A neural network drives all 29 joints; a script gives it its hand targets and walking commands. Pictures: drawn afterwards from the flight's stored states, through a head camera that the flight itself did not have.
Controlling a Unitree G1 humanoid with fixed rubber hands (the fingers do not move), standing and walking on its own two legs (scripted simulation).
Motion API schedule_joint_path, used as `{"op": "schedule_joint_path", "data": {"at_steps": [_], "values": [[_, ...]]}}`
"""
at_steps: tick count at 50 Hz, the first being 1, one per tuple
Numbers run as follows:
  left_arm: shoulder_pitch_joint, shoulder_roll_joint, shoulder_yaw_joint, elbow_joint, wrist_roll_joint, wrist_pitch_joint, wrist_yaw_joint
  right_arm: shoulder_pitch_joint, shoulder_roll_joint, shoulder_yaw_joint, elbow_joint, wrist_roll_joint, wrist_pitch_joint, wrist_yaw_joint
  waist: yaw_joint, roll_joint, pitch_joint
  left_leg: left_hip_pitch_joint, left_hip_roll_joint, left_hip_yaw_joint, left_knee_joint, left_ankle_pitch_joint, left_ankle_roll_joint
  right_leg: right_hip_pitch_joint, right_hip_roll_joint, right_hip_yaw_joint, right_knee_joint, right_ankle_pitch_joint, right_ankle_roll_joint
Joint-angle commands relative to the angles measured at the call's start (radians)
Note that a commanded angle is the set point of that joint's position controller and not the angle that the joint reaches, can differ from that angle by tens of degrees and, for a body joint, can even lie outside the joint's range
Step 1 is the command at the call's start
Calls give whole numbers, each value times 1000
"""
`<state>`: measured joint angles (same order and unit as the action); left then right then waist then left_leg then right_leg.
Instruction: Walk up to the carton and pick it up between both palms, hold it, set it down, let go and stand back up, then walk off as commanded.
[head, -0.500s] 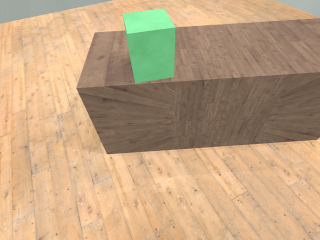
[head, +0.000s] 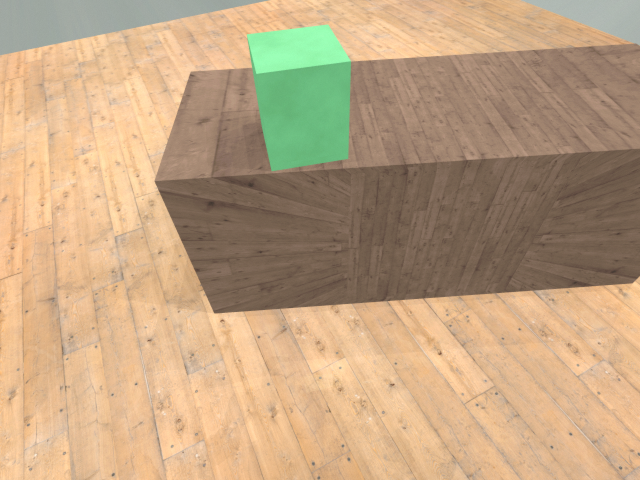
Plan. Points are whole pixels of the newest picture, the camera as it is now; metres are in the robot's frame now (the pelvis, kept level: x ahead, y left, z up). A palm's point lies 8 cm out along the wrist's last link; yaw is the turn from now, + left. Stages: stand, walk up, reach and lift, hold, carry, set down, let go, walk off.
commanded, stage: stand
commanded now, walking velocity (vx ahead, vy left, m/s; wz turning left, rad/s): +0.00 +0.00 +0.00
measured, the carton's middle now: (299, 99) +0.96 +0.06 -0.02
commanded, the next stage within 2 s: none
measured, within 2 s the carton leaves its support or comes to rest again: neither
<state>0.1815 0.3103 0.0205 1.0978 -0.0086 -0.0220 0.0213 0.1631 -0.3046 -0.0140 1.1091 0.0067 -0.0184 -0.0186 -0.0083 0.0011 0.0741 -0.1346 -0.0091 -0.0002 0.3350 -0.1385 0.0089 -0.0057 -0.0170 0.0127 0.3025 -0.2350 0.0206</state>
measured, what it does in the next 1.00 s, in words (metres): stands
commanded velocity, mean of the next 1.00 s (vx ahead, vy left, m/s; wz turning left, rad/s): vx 0.00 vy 0.00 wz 0.00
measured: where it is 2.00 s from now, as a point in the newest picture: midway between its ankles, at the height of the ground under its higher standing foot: outside the picture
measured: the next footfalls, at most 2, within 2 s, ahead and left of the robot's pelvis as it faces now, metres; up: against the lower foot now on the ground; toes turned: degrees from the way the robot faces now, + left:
none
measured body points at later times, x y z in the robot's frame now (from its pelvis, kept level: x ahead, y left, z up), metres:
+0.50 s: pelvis +0.00 +0.01 +0.00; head +0.01 +0.01 +0.45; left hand +0.04 +0.29 -0.14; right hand +0.05 -0.28 -0.14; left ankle +0.03 +0.11 -0.75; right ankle -0.04 -0.13 -0.75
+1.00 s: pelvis +0.00 +0.01 +0.00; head +0.01 +0.01 +0.45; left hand +0.04 +0.30 -0.14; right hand +0.05 -0.28 -0.14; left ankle +0.03 +0.11 -0.75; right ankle -0.04 -0.13 -0.75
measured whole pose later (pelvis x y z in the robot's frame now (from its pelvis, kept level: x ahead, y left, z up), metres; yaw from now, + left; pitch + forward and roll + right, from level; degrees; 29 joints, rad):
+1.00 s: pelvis +0.00 +0.01 +0.00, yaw +0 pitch -3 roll +0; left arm 0.21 0.31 0.01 1.11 -0.01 -0.01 0.02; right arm 0.18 -0.31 -0.03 1.10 0.01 -0.01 -0.02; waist 0.00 0.00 0.07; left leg -0.14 -0.03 0.01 0.34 -0.14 0.03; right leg -0.01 -0.04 0.02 0.31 -0.24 0.04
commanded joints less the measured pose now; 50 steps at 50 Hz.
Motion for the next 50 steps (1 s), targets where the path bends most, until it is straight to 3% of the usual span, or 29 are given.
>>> {"op": "schedule_joint_path", "data": {"at_steps": [1,2,3,4,6,8,10,12,14,16,19,20,22,24,25,28,29,30,31,32,34,36,37,38,42,44,45,47,50], "values": [[11,211,43,-39,4,-10,14,-29,-219,-46,-64,-5,-21,-12,15,0,-50,32,133,-98,-52,135,11,-54,-115,58,-55,128,-23],[28,182,32,-40,0,-13,13,-26,-205,-37,-62,-3,-17,-15,24,8,-27,13,129,-84,-55,110,14,-41,-119,56,-59,117,-20],[15,187,29,-39,-2,-10,13,20,-215,-46,-49,6,-19,-17,-4,-14,-29,41,128,-94,-59,118,12,-83,-114,67,-57,119,-22],[9,177,30,-54,-5,-7,10,-14,-204,-44,-58,-2,-19,-20,17,-45,-17,21,135,-104,-56,104,21,-81,-110,57,-63,97,-26],[8,201,38,-49,3,-14,17,-2,-223,-53,-60,8,-25,-15,-2,-19,-52,43,136,-107,-57,111,17,-86,-124,61,-63,126,-24],[43,171,23,-46,0,-21,14,9,-200,-44,-63,2,-17,-14,8,13,-29,36,132,-96,-52,46,24,-95,-122,71,-55,67,-29],[15,187,32,-50,0,-14,16,20,-155,-35,-40,-9,-17,-12,1,-36,-40,51,151,-119,-73,51,27,-108,-118,76,-50,41,-38],[41,153,24,-46,0,-16,13,7,-154,-35,-50,1,-21,-7,4,45,-58,59,134,-122,-51,76,17,-91,-110,64,-53,78,-25],[32,209,33,-48,6,-17,16,-5,-201,-45,-53,-1,-16,-9,-3,-20,2,33,131,-108,-66,90,17,-105,-108,62,-59,98,-24],[42,170,16,-48,-3,-11,21,4,-222,-53,-53,0,-14,-7,10,28,-40,47,134,-101,-46,131,23,-85,-124,65,-53,103,-23],[9,206,27,-48,6,-17,16,-15,-207,-48,-63,-3,-21,-6,3,-29,-4,25,134,-100,-52,101,16,-99,-122,69,-61,97,-26],[55,222,39,-46,3,-12,15,28,-197,-45,-59,-9,-23,-11,4,6,-64,66,132,-99,-54,65,20,-74,-121,65,-64,72,-28],[29,181,23,-51,-1,-17,10,24,-190,-46,-44,-3,-21,-15,5,-9,-53,73,131,-93,-44,124,19,-83,-114,66,-62,120,-24],[26,196,26,-44,6,-20,12,29,-206,-51,-47,2,-15,-15,-9,37,-76,100,132,-77,-32,223,11,-78,-120,58,-37,170,-27],[16,171,20,-55,-1,-23,18,-14,-205,-48,-66,5,-20,-15,14,-3,-72,72,143,-96,-42,222,19,-52,-119,60,-46,163,-19],[61,207,25,-31,-6,-10,19,10,-229,-51,-50,2,-16,-7,22,-60,-9,0,141,-125,-72,31,27,-54,-117,49,-65,65,-21],[79,154,14,-18,0,-1,21,16,-165,-41,-65,16,-16,-4,0,-49,22,1,129,-124,-94,-25,30,-93,-119,55,-46,32,-30],[79,172,19,-20,2,9,16,-21,-186,-46,-73,-12,-18,-13,28,-3,8,20,130,-118,-73,10,27,-89,-115,47,-62,39,-21],[36,178,19,-39,2,-1,21,-30,-225,-58,-84,3,-16,-11,9,29,7,8,131,-134,-76,-10,21,-88,-127,64,-62,51,-22],[22,174,19,-43,-1,-5,16,-2,-156,-36,-58,1,-14,-13,18,-15,-6,12,134,-109,-74,37,24,-96,-127,79,-58,60,-32],[20,225,34,-43,7,-7,15,3,-190,-45,-61,1,-19,-9,-8,-16,-28,26,121,-112,-66,34,13,-80,-109,62,-80,53,-24],[50,215,34,-35,6,-14,19,-6,-197,-46,-63,3,-17,-10,17,17,-28,35,131,-92,-44,123,25,-69,-124,74,-61,128,-25],[56,173,14,-31,5,-17,18,30,-200,-49,-47,9,-18,-7,-12,31,8,52,126,-94,-54,122,19,-117,-129,67,-63,113,-24],[53,209,29,-40,0,-22,19,61,-218,-56,-36,1,-18,-10,5,-25,-16,48,128,-88,-42,149,20,-92,-125,61,-61,130,-25],[56,198,25,-35,4,-10,21,-3,-192,-51,-73,-5,-18,-9,1,30,-24,55,117,-101,-51,81,18,-84,-116,51,-49,101,-19],[48,175,23,-34,10,-7,18,23,-189,-48,-54,10,-11,-8,7,22,-13,26,136,-114,-58,92,18,-99,-123,45,-49,77,-24],[18,163,19,-49,7,-5,16,24,-212,-58,-54,7,-11,-12,0,-38,-11,53,137,-115,-54,85,22,-112,-117,47,-59,87,-19],[46,220,38,-47,-1,-16,19,4,-207,-49,-72,1,-15,-15,7,31,-62,38,142,-116,-61,76,24,-66,-118,62,-58,77,-27],[53,209,29,-38,10,-13,20,15,-205,-48,-57,2,-11,-12,8,-12,-12,15,138,-113,-49,134,25,-95,-120,57,-55,88,-23]]}}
